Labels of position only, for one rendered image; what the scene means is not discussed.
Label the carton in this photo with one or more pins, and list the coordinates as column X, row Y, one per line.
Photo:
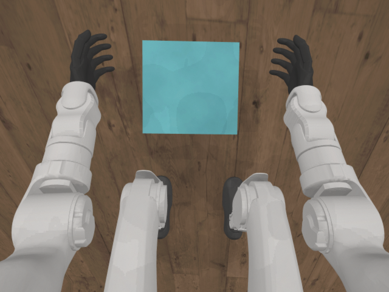
column 190, row 87

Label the robot right upper arm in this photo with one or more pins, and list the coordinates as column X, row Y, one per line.
column 348, row 232

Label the robot left upper arm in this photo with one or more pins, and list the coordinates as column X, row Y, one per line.
column 49, row 229

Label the right robot hand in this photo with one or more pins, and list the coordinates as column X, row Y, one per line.
column 300, row 69

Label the robot left shin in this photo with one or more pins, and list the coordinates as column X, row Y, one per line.
column 140, row 174

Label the left robot hand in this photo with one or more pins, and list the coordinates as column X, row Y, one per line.
column 82, row 65

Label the robot right forearm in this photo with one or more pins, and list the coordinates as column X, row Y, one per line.
column 324, row 171

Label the left robot thigh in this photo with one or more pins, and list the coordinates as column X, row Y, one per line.
column 132, row 265

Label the robot left forearm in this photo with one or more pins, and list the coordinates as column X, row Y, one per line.
column 65, row 167

